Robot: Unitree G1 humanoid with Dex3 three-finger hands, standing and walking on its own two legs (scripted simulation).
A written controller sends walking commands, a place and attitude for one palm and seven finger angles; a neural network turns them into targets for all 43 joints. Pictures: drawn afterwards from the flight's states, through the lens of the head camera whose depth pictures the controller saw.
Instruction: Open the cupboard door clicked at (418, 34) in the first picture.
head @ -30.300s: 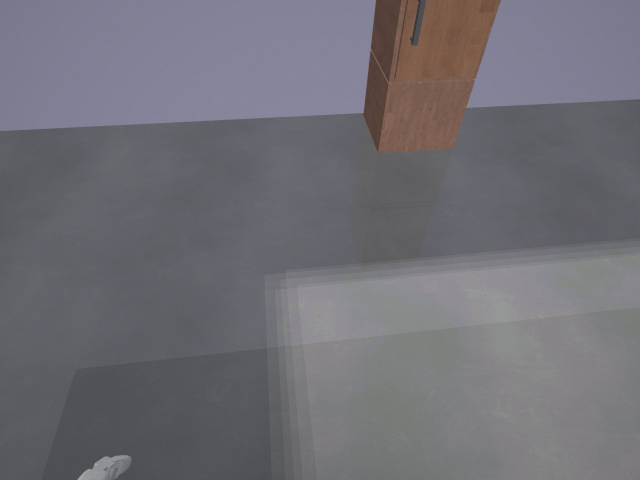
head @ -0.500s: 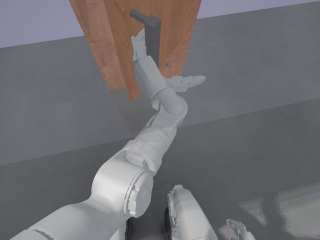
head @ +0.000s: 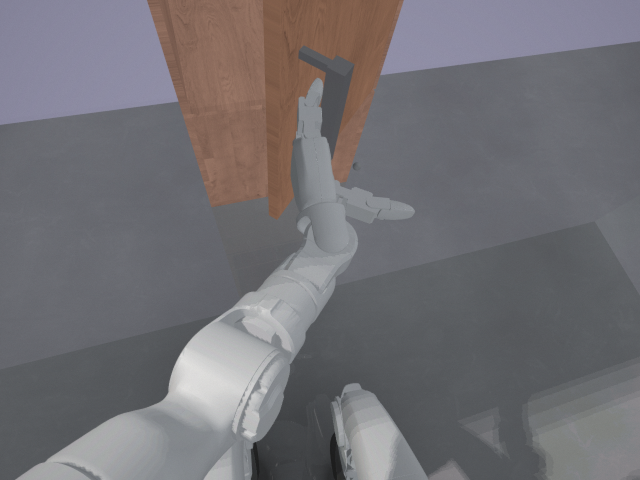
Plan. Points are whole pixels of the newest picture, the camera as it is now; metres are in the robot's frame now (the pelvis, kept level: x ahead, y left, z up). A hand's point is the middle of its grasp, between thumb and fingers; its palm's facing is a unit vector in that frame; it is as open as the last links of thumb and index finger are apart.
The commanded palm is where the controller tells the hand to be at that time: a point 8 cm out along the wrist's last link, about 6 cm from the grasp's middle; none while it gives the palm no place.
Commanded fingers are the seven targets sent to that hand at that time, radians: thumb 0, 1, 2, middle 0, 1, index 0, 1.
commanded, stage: slide the hand sideways off the handle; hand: left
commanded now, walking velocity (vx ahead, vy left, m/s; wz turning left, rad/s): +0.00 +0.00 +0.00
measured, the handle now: (316, 113) +0.54 -0.05 +0.05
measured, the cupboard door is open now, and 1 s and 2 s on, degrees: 44 44 44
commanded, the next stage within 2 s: draw the hand back to the body in 0.78 s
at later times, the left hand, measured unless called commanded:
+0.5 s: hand (344, 198) +0.43 -0.07 +0.04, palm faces +0.11 -0.99 -0.04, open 16.3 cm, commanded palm +0.39 -0.02 +0.03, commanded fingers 0.00 -0.50 0.30 -0.15 -0.30 -0.15 -0.30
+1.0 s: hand (325, 228) +0.38 -0.04 +0.06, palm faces +0.05 -1.00 -0.03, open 16.3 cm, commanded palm +0.33 +0.03 +0.06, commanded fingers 0.00 -0.50 0.30 -0.15 -0.30 -0.15 -0.30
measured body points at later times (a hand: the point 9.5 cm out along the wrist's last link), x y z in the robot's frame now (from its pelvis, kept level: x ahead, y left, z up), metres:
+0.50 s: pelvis -0.02 -0.03 +0.01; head +0.12 -0.04 +0.44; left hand +0.42 -0.02 +0.05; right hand +0.04 -0.27 -0.13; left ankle +0.04 +0.11 -0.59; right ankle +0.01 -0.14 -0.59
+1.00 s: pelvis +0.00 -0.05 +0.02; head +0.13 -0.08 +0.45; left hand +0.38 +0.01 +0.06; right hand +0.13 -0.28 -0.13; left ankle +0.04 +0.11 -0.59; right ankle +0.01 -0.14 -0.59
